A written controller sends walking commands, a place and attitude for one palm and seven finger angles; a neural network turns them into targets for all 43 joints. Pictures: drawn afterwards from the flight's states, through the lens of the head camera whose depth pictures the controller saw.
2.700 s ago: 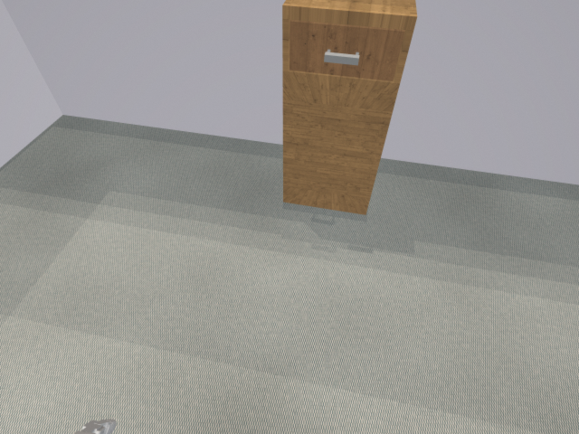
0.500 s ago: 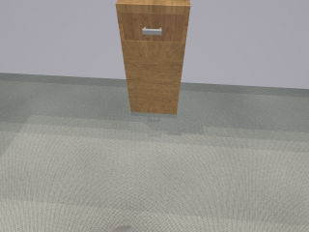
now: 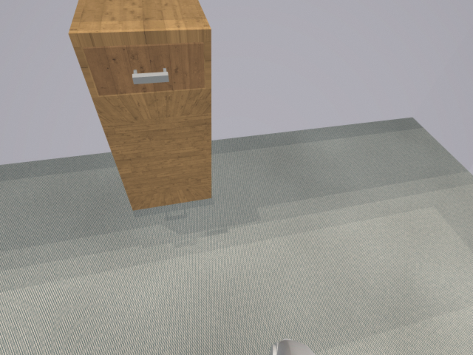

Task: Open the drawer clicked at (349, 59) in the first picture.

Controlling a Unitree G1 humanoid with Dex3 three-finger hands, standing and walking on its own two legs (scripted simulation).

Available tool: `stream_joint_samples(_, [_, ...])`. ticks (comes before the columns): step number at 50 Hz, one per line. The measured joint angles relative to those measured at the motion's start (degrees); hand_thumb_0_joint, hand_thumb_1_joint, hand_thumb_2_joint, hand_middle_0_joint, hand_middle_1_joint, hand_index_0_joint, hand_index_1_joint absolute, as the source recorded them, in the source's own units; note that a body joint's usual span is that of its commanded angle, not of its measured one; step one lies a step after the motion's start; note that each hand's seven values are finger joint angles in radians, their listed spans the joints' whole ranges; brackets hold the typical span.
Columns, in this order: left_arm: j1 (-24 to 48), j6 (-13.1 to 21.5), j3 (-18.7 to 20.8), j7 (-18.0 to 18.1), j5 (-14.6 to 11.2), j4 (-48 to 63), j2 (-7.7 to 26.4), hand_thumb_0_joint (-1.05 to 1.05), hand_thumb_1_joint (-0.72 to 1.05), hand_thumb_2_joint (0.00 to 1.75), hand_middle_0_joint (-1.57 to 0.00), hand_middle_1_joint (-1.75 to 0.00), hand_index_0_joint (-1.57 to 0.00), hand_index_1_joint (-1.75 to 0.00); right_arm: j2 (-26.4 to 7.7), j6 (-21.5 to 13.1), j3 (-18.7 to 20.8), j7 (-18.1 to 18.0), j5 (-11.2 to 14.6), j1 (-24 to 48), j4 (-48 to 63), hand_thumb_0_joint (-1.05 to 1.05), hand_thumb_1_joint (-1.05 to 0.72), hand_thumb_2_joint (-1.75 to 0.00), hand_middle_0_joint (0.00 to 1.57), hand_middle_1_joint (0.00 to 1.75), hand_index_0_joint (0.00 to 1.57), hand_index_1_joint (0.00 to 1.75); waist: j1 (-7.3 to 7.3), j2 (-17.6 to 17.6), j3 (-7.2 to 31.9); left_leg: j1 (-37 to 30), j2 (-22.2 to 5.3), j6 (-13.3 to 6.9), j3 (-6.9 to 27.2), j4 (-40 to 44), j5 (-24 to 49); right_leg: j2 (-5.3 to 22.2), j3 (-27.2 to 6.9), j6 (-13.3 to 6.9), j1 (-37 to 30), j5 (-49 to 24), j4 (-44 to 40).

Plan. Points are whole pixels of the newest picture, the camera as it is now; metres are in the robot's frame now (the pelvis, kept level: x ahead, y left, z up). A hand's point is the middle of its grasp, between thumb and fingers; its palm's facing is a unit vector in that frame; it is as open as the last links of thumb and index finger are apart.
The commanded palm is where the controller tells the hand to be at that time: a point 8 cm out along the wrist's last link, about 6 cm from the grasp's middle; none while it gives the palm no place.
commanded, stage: walk to a spot facing it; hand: left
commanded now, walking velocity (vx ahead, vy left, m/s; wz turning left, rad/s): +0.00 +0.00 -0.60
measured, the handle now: (150, 74) +0.89 +0.35 -0.02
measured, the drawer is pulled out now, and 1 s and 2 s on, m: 0.00 0.00 0.00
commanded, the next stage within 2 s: turn to face it in 0.24 s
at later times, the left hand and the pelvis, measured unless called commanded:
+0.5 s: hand (180, 291) +0.28 +0.14 -0.18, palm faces -0.26 -0.95 -0.17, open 7.4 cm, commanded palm none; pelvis +0.12 +0.00 -0.02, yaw -13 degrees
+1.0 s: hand (135, 316) +0.21 +0.22 -0.16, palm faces +0.06 -0.96 -0.27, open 7.4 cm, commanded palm none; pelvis +0.13 +0.00 +0.00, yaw +2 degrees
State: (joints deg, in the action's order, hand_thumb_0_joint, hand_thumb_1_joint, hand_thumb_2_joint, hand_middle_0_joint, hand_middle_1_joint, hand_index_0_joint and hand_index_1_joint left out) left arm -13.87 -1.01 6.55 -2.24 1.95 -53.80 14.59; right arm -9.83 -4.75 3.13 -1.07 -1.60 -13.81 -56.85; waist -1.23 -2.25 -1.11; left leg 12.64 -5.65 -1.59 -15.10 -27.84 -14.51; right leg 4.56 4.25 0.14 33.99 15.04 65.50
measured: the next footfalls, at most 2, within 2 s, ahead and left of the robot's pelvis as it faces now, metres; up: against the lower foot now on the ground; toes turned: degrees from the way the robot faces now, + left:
right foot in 0.24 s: +0.20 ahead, -0.15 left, +0.00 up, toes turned -15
left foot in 0.54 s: +0.24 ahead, +0.10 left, +0.00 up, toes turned -6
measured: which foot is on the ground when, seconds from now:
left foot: down 0.00-0.24, up 0.26-0.52, down 0.54-1.00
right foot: up 0.00-0.22, down 0.24-0.56, up 0.58-1.00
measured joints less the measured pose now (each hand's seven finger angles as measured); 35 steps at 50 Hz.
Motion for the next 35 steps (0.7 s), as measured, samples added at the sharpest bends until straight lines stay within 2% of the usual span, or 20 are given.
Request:
stream_joint_samples(5, [5.3,-0.6,-0.4,-0.5,0.0,2.6,-0.4,0.01,0.91,0.9,-0.19,-0.3,-0.19,-0.29,-2.7,0.9,0.5,0.3,-0.2,-4.0,-1.8,-0.01,-0.93,-0.9,0.2,0.3,0.2,0.3,2.31,1.2,-1.3,-5.2,-0.3,0.7,-3.8,2.4,-2.1,1.5,0.7,1.1,-0.1,-3.2,-14.6])
stream_joint_samples(9, [8.4,-0.7,-1.2,-0.5,-0.1,3.6,-0.9,0.0,0.91,0.9,-0.19,-0.3,-0.19,-0.29,-3.6,2.1,0.7,0.6,-0.4,-6.2,-2.5,0.0,-0.92,-0.9,0.2,0.3,0.2,0.3,4.27,2.3,-3.1,-7.6,-2.2,2.5,-6.5,-0.9,-6.5,0.3,1.8,0.3,-4.0,-2.6,-23.9])
stream_joint_samples(11, [9.2,0.0,-1.9,-0.6,-0.1,4.2,-1.0,0.0,0.91,0.9,-0.19,-0.3,-0.19,-0.29,-3.8,2.8,0.6,0.8,-0.3,-7.7,-2.5,0.0,-0.91,-0.9,0.2,0.3,0.2,0.3,4.9,3.0,-3.7,-7.2,-4.5,3.6,-7.1,-6.4,-10.2,-1.1,3.1,-0.7,-8.0,-3.6,-29.1])
stream_joint_samples(12, [9.4,0.9,-2.3,-0.6,-0.1,4.7,-0.5,0.0,0.91,0.9,-0.19,-0.3,-0.19,-0.29,-3.4,3.2,0.4,1.1,0.0,-8.8,-2.3,0.0,-0.91,-0.9,0.2,0.3,0.2,0.3,5.19,2.1,-3.4,-4.9,-5.3,3.8,-6.5,-12.6,-11.8,-0.9,2.7,-2.1,-9.9,-7.9,-31.5])
stream_joint_samples(13, [9.9,1.7,-2.5,-0.2,-0.4,4.8,-0.7,0.0,0.91,0.9,-0.19,-0.3,-0.19,-0.29,-3.4,3.9,0.3,1.1,0.2,-8.6,-2.3,0.01,-0.91,-0.9,0.2,0.3,0.2,0.3,4.97,2.3,-3.8,-1.2,-5.9,4.4,-3.3,-21.4,-14.6,-1.4,2.4,-2.9,-9.1,-7.7,-29.3])
stream_joint_samples(15, [10.4,2.2,-3.2,0.5,-1.2,4.8,-1.6,0.0,0.91,0.9,-0.19,-0.3,-0.19,-0.29,-3.8,5.3,0.1,0.7,0.5,-6.5,-2.2,0.01,-0.91,-0.9,0.2,0.3,0.2,0.3,4.88,3.5,-5.6,5.8,-4.9,5.1,4.3,-35.7,-17.2,-2.8,1.9,-2.9,-9.0,-3.8,-26.4])
stream_joint_samples(17, [9.7,1.3,-3.7,1.2,-1.4,4.5,-2.4,0.0,0.91,0.9,-0.19,-0.3,-0.2,-0.3,-3.7,6.2,-0.1,0.4,0.4,-4.1,-1.3,0.01,-0.91,-0.9,0.2,0.3,0.2,0.3,4.73,3.9,-6.1,10.8,-3.9,5.7,8.1,-41.4,-15.6,-4.0,0.9,-2.5,-10.2,-2.8,-27.6])
stream_joint_samples(19, [8.8,0.3,-4.0,1.8,-1.2,3.7,-3.1,0.0,0.91,0.9,-0.19,-0.3,-0.2,-0.3,-3.4,6.6,-0.4,0.3,0.2,-1.8,0.2,0.01,-0.91,-0.9,0.2,0.3,0.2,0.3,4.76,3.8,-5.6,14.2,-3.4,6.0,9.9,-40.4,-12.9,-4.8,-0.2,-1.7,-11.2,-4.0,-30.0])
stream_joint_samples(22, [7.7,-0.7,-4.5,2.3,-0.6,2.0,-3.9,0.0,0.9,0.9,-0.2,-0.3,-0.2,-0.3,-2.4,6.0,-1.1,0.4,0.1,0.1,2.0,0.01,-0.91,-0.9,0.2,0.3,0.2,0.3,4.79,3.3,-4.1,15.6,-2.4,5.3,10.9,-33.2,-10.4,-5.0,-1.4,-1.2,-12.4,-4.9,-32.4])
stream_joint_samples(26, [6.2,-1.1,-5.1,2.6,-0.8,0.2,-4.9,0.01,0.9,0.9,-0.2,-0.3,-0.2,-0.3,-0.8,4.6,-2.0,0.6,0.3,-1.0,2.0,0.01,-0.91,-0.9,0.2,0.3,0.2,0.3,4.3,2.8,-1.2,9.7,-0.5,4.1,11.1,-15.6,-4.9,-4.7,-1.0,0.2,-14.4,-3.7,-32.6])
stream_joint_samples(27, [5.8,-1.1,-5.2,2.6,-1.0,-0.1,-5.1,0.01,0.9,0.9,-0.2,-0.3,-0.2,-0.3,-0.4,4.1,-2.2,0.7,0.3,-1.7,1.6,0.0,-0.91,-0.9,0.2,0.3,0.2,0.3,4.21,2.8,-0.5,8.3,0.0,2.8,11.6,-12.0,-2.1,-4.5,-0.4,0.7,-14.6,-2.8,-31.7])
stream_joint_samples(30, [4.5,-1.6,-4.7,2.7,-1.3,-1.4,-5.1,0.01,0.91,0.9,-0.2,-0.3,-0.2,-0.3,1.5,4.8,-2.5,0.4,-0.3,-3.2,-0.5,0.01,-0.92,-0.9,0.2,0.3,0.2,0.3,3.54,1.0,1.2,7.3,2.0,0.0,12.2,-10.9,-2.2,-3.4,-0.6,1.5,-14.8,5.2,-27.4])
stream_joint_samples(32, [3.7,-1.6,-4.1,2.5,-1.1,-1.9,-4.8,0.0,0.91,0.9,-0.2,-0.3,-0.2,-0.3,1.9,5.2,-2.6,0.5,-0.3,-3.9,-1.4,0.01,-0.93,-0.9,0.2,0.3,0.2,0.3,3.21,0.9,1.8,6.3,3.0,-0.7,13.2,-7.3,-0.9,-3.5,-1.1,1.6,-13.4,8.2,-20.9])
stream_joint_samples(35, [2.3,-1.1,-3.3,2.5,-1.1,-2.2,-3.9,0.0,0.91,0.9,-0.2,-0.3,-0.2,-0.3,2.1,5.2,-2.5,0.6,-0.2,-4.1,-1.9,0.01,-0.93,-0.9,0.2,0.3,0.2,0.3,2.42,1.1,1.5,4.9,4.2,-1.2,14.2,-1.2,2.7,-3.4,-1.6,2.1,-11.7,8.9,-13.6])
